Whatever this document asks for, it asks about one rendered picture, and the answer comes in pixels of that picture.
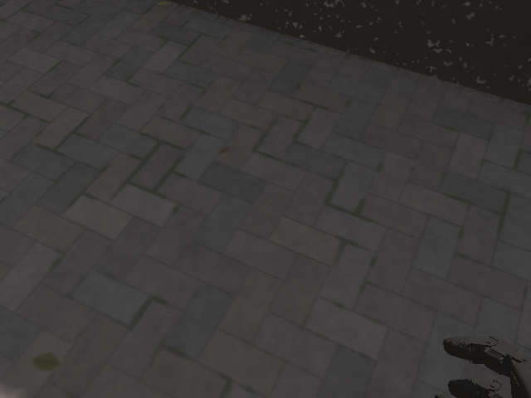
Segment robot right hand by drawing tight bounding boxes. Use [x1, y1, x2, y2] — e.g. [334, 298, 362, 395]
[435, 336, 531, 398]

